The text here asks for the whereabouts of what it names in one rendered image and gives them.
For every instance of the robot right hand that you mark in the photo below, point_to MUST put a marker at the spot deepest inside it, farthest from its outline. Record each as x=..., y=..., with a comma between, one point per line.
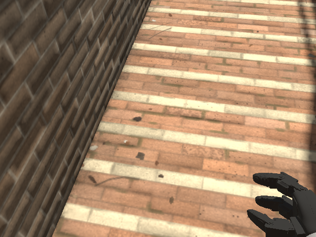
x=299, y=212

